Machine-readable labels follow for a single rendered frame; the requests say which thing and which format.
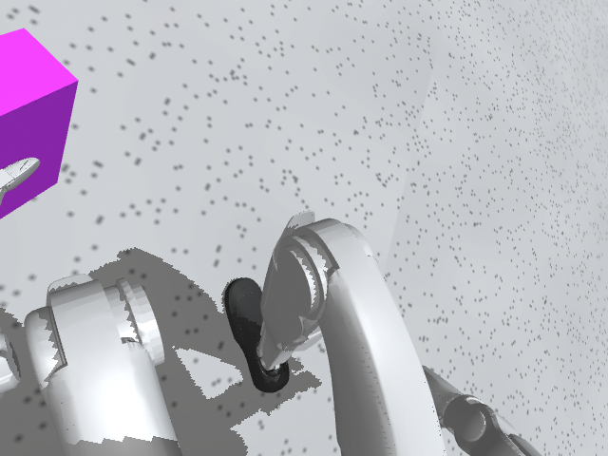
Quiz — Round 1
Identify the right robot hand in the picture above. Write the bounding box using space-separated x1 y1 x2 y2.
422 366 464 429

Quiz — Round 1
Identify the left robot arm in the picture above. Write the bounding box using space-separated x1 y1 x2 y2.
0 328 21 399

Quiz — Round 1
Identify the left robot hand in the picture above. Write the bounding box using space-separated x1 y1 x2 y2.
0 158 40 205

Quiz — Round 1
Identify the carton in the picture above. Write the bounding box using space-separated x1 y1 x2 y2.
0 28 78 219

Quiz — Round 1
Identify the right robot foot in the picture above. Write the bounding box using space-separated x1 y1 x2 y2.
224 277 289 393

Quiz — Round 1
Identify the right robot arm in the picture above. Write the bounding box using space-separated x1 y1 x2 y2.
443 394 541 456

